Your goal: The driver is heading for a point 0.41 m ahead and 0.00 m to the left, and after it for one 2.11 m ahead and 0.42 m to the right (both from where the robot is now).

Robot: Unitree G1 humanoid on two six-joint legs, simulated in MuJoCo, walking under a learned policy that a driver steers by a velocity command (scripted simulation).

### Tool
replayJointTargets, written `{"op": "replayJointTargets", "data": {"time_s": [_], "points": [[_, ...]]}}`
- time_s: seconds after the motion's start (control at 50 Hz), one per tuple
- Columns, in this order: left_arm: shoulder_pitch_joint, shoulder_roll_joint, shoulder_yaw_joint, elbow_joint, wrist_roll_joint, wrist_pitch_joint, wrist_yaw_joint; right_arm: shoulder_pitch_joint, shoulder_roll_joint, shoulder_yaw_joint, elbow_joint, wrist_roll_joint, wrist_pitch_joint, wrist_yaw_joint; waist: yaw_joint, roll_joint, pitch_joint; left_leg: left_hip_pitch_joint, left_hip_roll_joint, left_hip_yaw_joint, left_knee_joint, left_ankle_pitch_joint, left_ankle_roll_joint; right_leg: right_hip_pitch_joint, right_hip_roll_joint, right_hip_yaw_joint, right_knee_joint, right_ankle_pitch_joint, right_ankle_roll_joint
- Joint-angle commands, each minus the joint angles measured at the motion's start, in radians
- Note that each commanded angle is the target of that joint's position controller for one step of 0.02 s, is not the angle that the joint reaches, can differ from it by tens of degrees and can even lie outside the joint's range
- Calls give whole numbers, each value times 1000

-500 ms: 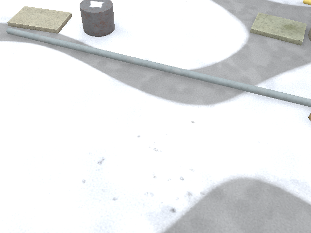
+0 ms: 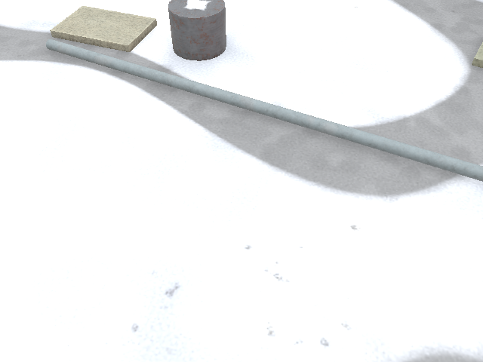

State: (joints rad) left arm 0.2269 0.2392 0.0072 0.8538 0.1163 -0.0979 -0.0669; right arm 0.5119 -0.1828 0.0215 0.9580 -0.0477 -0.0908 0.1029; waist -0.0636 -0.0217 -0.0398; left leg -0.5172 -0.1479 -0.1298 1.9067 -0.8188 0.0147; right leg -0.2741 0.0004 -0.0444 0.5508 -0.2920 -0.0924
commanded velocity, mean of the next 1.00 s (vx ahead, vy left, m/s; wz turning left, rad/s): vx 0.27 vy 0.00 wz -0.10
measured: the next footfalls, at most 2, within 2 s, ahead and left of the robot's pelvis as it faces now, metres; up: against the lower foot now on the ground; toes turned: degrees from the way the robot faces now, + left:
left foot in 0.46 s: +0.45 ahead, +0.13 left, -0.17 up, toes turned +5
right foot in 0.86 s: +0.55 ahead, -0.12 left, -0.17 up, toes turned -6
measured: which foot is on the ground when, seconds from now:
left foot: up 0.00-0.44, down 0.46-0.88, up 0.90-1.00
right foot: down 0.00-0.46, up 0.48-0.84, down 0.86-1.00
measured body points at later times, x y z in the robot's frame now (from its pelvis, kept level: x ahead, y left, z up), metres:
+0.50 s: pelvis +0.31 +0.03 -0.16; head +0.34 +0.04 +0.28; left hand +0.11 +0.19 -0.29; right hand +0.57 -0.15 -0.26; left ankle +0.41 +0.13 -0.90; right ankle +0.07 -0.12 -0.64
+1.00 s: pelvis +0.45 -0.04 -0.18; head +0.49 -0.08 +0.27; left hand +0.67 +0.19 -0.26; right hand +0.56 -0.33 -0.31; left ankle +0.43 +0.13 -0.81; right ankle +0.50 -0.12 -0.91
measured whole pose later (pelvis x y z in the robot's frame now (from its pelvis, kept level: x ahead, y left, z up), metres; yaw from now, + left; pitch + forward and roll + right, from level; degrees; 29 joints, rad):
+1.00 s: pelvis +0.45 -0.04 -0.18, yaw -10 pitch +5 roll +3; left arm 0.10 0.24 0.07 0.68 0.00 0.01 0.01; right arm 0.08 -0.28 -0.08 0.84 0.00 0.02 -0.07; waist 0.01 0.02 0.00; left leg -0.61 -0.01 -0.04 1.24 -0.45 -0.03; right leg -0.49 0.06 0.05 0.60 -0.19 -0.07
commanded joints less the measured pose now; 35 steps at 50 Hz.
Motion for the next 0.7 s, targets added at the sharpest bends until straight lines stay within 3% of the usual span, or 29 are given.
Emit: {"op": "replayJointTargets", "data": {"time_s": [0.02,0.04,0.06,0.08,0.1,0.12,0.14,0.16,0.18,0.2,0.22,0.24,0.26,0.28,0.32,0.38,0.4,0.42,0.44,0.46,0.48,0.5,0.52,0.56,0.58,0.6,0.62,0.66,0.7], "points": [[333,111,36,66,32,25,-18,-80,-124,-30,-142,12,2,-15,171,82,51,-992,143,-95,174,329,-9,610,-490,511,18,700,-285],[275,30,2,74,11,23,-14,-86,-94,-29,-126,0,-1,-28,84,99,126,-817,193,-76,2,472,30,305,-383,392,-19,593,-222],[212,-62,-31,93,8,7,9,-87,-64,-19,-123,-20,-4,-25,-6,76,198,-655,264,-76,-199,638,78,22,-306,296,-93,482,-155],[182,-61,-26,95,-11,-26,28,-54,1,1,-101,-52,3,-16,-26,-16,217,-519,279,-25,-389,783,98,-147,-217,223,-147,423,-131],[139,-78,-31,82,-43,-50,42,-105,-15,1,-85,-64,10,2,26,19,205,-373,274,16,-710,1010,86,-301,-187,160,-189,296,-192],[201,-19,-26,128,-45,-63,44,-231,-9,-4,-105,-56,15,12,66,-13,164,-245,270,74,-759,1099,66,-352,-152,138,-198,204,-206],[255,42,-17,182,-22,-63,39,-223,17,12,-104,-40,21,25,37,-44,134,-231,266,62,-636,1143,49,-356,-175,199,-142,216,-207],[280,88,-7,177,-24,-65,39,-181,-26,1,-99,-37,18,30,26,8,117,-241,238,84,-638,1113,40,-302,-180,189,-84,313,-194],[304,44,-26,208,-17,-73,57,-290,-75,5,-131,-54,9,23,70,49,115,-480,278,-27,-816,1181,27,-38,-202,254,-19,294,-175],[400,28,-33,218,-49,-81,82,-420,-110,-5,-169,-69,0,2,144,48,109,-643,267,-8,-1021,1231,13,204,-197,264,38,255,-143],[434,-13,-51,229,-51,-83,92,-503,-112,5,-172,-69,-8,-12,174,50,123,-576,283,16,-1218,1384,8,194,-167,237,92,155,-121],[456,10,-55,226,-43,-76,87,-515,-77,16,-172,-60,-3,-19,171,-3,96,-343,250,82,-1247,1475,14,40,-123,191,95,77,-119],[443,27,-55,232,-27,-60,65,-506,-67,22,-168,-56,10,-15,144,-45,146,-179,229,112,-1195,1448,22,-129,-136,210,45,25,-137],[421,46,-50,221,-28,-50,48,-526,-99,17,-179,-56,19,-7,141,-36,201,-162,228,110,-1195,1374,20,-158,-157,246,38,0,-155],[474,61,-40,237,-46,-44,42,-644,-126,18,-218,-49,30,-1,190,17,239,-241,250,96,-1338,1227,7,42,-177,295,87,59,-155],[578,24,-34,290,-88,-26,77,-730,-120,25,-210,-57,26,-2,268,26,245,-173,254,135,-1601,1177,1,234,-133,272,202,203,-75],[418,61,1,258,-154,30,90,-726,-112,-3,-224,186,8,-15,228,39,292,-74,199,89,-1641,1161,16,129,-125,261,338,377,-42],[441,27,-8,265,-136,43,80,-554,-127,-16,-165,173,-5,-25,159,102,176,164,136,184,-1667,1314,44,87,-73,205,504,565,-12],[459,2,-16,286,-129,43,66,-336,-138,-31,-85,133,0,-32,69,43,76,496,180,168,-1612,1493,78,-107,-43,172,721,450,0],[421,-11,-12,278,-123,26,56,-41,-203,-58,-3,95,21,-46,-64,96,-55,890,334,51,-1498,1954,139,-394,59,125,1051,-62,55],[519,-86,-31,288,-168,13,61,104,-252,-59,39,34,26,-55,-98,238,-362,1312,636,-106,-1153,2454,314,-650,120,201,1535,-698,125],[462,2,-18,209,-190,-9,57,73,-238,-65,28,50,37,-61,-108,244,-521,1370,674,-212,-1144,2295,391,-762,49,279,1540,-643,143],[330,43,-7,148,-189,-6,62,-22,-181,-52,-2,58,55,-75,-97,112,-479,1240,616,-170,-1249,1819,361,-810,-22,251,1373,-570,145],[253,-6,8,98,-171,34,107,-293,-137,-41,-65,58,43,-89,58,-98,-263,653,555,-128,-1429,1450,328,-624,-87,157,1152,-307,155],[257,-67,5,90,-171,61,126,-347,-167,-50,-61,44,42,-103,116,-22,-184,430,596,-150,-1505,1312,318,-564,-91,158,1148,-226,166],[235,-78,13,64,-164,79,139,-412,-169,-51,-76,30,37,-115,157,-28,-53,152,537,-60,-1577,1263,271,-409,-108,173,916,-126,178],[229,-75,26,53,-151,79,141,-451,-162,-56,-84,23,31,-114,177,10,-9,49,464,40,-1609,1260,242,-322,-101,147,718,-49,180],[172,-82,31,25,-142,67,137,-440,-163,-62,-82,20,27,-137,171,92,-42,51,390,144,-1591,1262,202,-220,-98,125,431,126,175],[90,-51,40,-17,-140,67,120,-415,-177,-71,-84,38,37,-155,146,165,-94,130,400,157,-1571,1276,202,-183,-68,91,322,254,175]]}}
